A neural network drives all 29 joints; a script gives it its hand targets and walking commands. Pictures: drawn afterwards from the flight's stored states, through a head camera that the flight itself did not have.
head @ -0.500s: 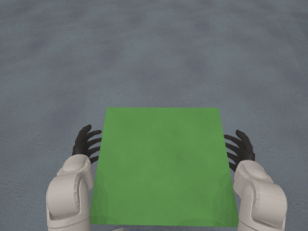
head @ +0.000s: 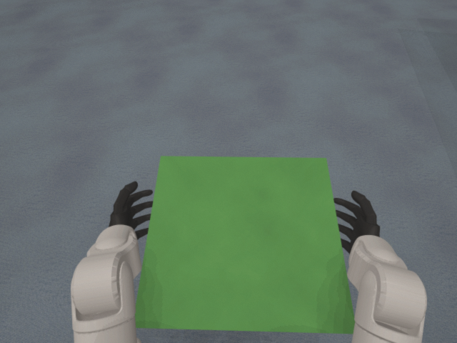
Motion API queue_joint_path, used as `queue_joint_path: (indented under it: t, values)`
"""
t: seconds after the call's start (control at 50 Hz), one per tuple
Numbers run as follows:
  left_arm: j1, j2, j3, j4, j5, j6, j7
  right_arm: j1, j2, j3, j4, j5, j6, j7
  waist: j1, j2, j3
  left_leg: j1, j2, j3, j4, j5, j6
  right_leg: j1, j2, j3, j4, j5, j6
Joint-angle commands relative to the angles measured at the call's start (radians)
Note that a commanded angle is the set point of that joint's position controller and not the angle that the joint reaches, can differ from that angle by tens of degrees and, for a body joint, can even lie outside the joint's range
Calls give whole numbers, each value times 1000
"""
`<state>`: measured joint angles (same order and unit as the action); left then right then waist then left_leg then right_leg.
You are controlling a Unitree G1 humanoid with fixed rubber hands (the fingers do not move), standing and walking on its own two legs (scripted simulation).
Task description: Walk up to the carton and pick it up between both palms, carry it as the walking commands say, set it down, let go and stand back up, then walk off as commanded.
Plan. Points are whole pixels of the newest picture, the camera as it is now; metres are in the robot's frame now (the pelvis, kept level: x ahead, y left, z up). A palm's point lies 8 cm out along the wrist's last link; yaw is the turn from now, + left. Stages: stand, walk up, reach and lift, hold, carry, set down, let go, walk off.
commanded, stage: carry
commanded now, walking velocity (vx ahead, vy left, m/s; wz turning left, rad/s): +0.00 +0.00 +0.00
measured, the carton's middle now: (241, 245) +0.27 -0.01 +0.01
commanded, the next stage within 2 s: none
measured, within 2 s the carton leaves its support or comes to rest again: neither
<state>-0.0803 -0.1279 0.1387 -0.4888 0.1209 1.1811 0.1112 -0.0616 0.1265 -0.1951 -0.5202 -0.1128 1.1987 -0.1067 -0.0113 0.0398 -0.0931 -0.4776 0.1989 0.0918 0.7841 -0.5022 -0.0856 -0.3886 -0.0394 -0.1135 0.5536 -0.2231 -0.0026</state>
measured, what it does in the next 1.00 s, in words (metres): steps on the spot: left foot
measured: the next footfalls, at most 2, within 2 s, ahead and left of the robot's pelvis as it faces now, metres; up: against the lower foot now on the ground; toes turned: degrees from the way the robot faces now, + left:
left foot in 0.26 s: +0.00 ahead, +0.04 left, +0.00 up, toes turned +10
left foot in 1.20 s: +0.03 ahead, +0.15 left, +0.00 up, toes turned +12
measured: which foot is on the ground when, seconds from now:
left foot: up 0.00-0.24, down 0.26-0.90, up 0.92-1.00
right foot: down 0.00-1.00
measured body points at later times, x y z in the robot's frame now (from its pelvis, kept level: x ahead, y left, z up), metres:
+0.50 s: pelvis -0.03 -0.07 +0.01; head -0.06 -0.07 +0.46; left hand +0.21 +0.12 +0.11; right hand +0.23 -0.25 +0.11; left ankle -0.04 +0.04 -0.73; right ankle +0.02 -0.12 -0.73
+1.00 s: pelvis -0.01 -0.05 +0.02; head -0.03 -0.05 +0.47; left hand +0.22 +0.15 +0.11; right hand +0.25 -0.22 +0.12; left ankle -0.05 +0.06 -0.70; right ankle +0.02 -0.12 -0.73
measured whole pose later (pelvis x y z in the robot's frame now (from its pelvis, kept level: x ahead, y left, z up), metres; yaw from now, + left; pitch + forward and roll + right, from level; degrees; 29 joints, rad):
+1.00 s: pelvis -0.01 -0.05 +0.02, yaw +4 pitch +4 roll +2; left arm -0.04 -0.13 0.16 -0.50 0.11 1.20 0.12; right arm -0.06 0.13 -0.17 -0.49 -0.10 1.21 -0.13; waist 0.00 -0.03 -0.13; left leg -0.31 0.01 0.10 0.61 -0.40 0.02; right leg -0.27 -0.03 -0.20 0.34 -0.16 -0.07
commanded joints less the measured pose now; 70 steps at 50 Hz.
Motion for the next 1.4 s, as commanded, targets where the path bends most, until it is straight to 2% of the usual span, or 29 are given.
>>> queue_joint_path:
  t: [0.0,0.06,0.16,0.2,0.22,0.24,0.26,0.28,0.32,0.38,0.5,0.62,0.82,0.84,0.86,0.88,0.9,0.92,0.96,1.02,1.08,1.16,1.2,1.22,1.26,1.3,1.32,1.36,1.38]
  values:
    - [-342,-862,-740,-43,-383,24,-232,-482,846,855,-95,423,12,241,12,-242,-212,-141,-106,18,337,-143,36,245,-254,207,-160,453,-161]
    - [-337,-873,-748,-56,-378,7,-229,-479,864,875,-97,442,-2,239,9,-191,-239,-95,-103,11,311,12,36,260,-215,155,-141,384,-141]
    - [-334,-841,-763,-56,-383,13,-234,-437,829,849,-65,423,4,227,15,-184,-227,55,-132,13,-3,10,58,218,-245,236,-186,266,-171]
    - [-337,-834,-771,-43,-383,21,-235,-414,818,826,-34,413,10,228,9,-147,-222,155,-139,26,-200,92,71,197,-238,243,-185,218,-164]
    - [-336,-828,-772,-33,-381,25,-235,-411,816,818,-19,411,12,229,1,-109,-222,253,-127,31,-350,223,76,158,-224,220,-182,170,-138]
    - [-345,-820,-768,-30,-378,26,-234,-428,820,818,-15,415,14,232,7,-94,-210,326,-76,-22,-395,250,89,96,-198,204,-182,100,-94]
    - [-356,-818,-766,-31,-378,28,-235,-425,822,807,5,406,12,233,9,2,-186,311,20,-141,-407,217,116,48,-137,167,-169,67,-34]
    - [-409,-828,-780,-60,-392,27,-238,-422,822,790,7,396,5,234,10,66,-149,224,55,-185,-435,176,133,78,-93,121,-149,27,-18]
    - [-448,-838,-801,-67,-409,29,-239,-452,828,783,-4,397,1,231,12,35,-124,139,17,-120,-430,117,109,166,-85,121,-172,35,-28]
    - [-410,-828,-789,-30,-407,40,-236,-417,816,768,11,388,11,228,8,-3,-140,177,-53,-70,-356,156,94,152,-121,177,-234,-14,-35]
    - [-399,-822,-736,13,-389,47,-238,-467,813,788,1,410,24,226,8,-81,-114,179,-82,-52,-315,141,98,128,-165,210,-326,-166,-23]
    - [-403,-827,-718,8,-381,43,-232,-493,827,800,-5,435,26,227,8,-80,-133,183,-87,-59,-319,161,101,153,-173,202,-326,-151,-20]
    - [-422,-826,-722,10,-387,33,-230,-491,819,777,22,429,12,223,4,-51,-169,204,-75,-96,-339,226,110,187,-149,165,-243,47,-37]
    - [-412,-829,-726,-3,-386,30,-231,-492,830,786,8,430,8,224,19,-56,-180,199,-102,-62,-328,128,102,214,-181,193,-297,-136,-31]
    - [-418,-833,-735,-32,-392,30,-231,-520,833,805,-32,442,11,222,27,-111,-182,162,-154,-14,-279,-5,107,237,-235,277,-387,-425,-47]
    - [-426,-842,-742,-47,-399,34,-232,-520,830,811,-43,435,18,221,27,-161,-153,95,-184,25,-199,-41,98,250,-306,374,-464,-612,-74]
    - [-418,-849,-741,-46,-403,39,-233,-515,830,810,-44,422,23,220,24,-179,-116,48,-162,-1,-132,26,101,240,-373,434,-506,-628,-102]
    - [-407,-846,-741,-48,-405,42,-233,-497,830,808,-38,413,26,220,21,-143,-92,11,-142,-34,-124,50,106,240,-394,440,-518,-583,-114]
    - [-385,-837,-743,-55,-404,44,-231,-445,839,799,-14,405,24,216,15,-87,-102,23,-141,-52,-166,101,108,272,-362,359,-496,-427,-97]
    - [-366,-820,-740,-76,-403,38,-233,-414,851,809,-19,398,17,207,11,-136,-125,107,-165,-23,-244,138,104,284,-305,258,-468,-344,-59]
    - [-364,-801,-738,-100,-403,37,-237,-424,846,826,-59,398,15,192,13,-193,-116,153,-160,6,-334,163,110,285,-295,224,-443,-328,-59]
    - [-352,-778,-739,-112,-387,41,-235,-421,842,843,-72,408,20,183,3,-147,-130,337,-146,63,-498,256,111,221,-233,111,-319,-258,-27]
    - [-353,-772,-728,-102,-377,47,-233,-425,837,849,-71,411,24,184,-3,-80,-135,431,-77,-12,-510,254,119,138,-180,42,-180,-183,-4]
    - [-348,-776,-731,-97,-378,53,-237,-410,828,839,-50,397,26,185,-8,10,-132,438,-14,-126,-519,168,144,90,-103,-40,-79,-155,24]
    - [-411,-793,-751,-137,-393,55,-250,-419,850,843,-72,403,25,187,-24,110,-60,498,56,-237,-586,45,213,-58,-75,-96,61,-144,36]
    - [-436,-798,-765,-154,-409,59,-253,-431,862,850,-106,404,25,180,-31,133,-15,556,79,-279,-591,164,255,-174,-65,-72,115,-231,14]
    - [-418,-800,-770,-151,-411,60,-252,-426,867,852,-119,405,27,179,-30,126,-25,593,77,-260,-566,283,261,-186,-56,-63,101,-235,0]
    - [-366,-805,-766,-138,-409,62,-245,-421,870,855,-127,409,33,180,-1,99,-95,546,21,-113,-450,672,225,8,-24,-75,-28,-174,-32]
    - [-353,-807,-761,-138,-403,61,-239,-416,864,854,-124,412,37,181,29,62,-155,402,-32,4,-290,844,184,275,-36,-53,-136,-68,-43]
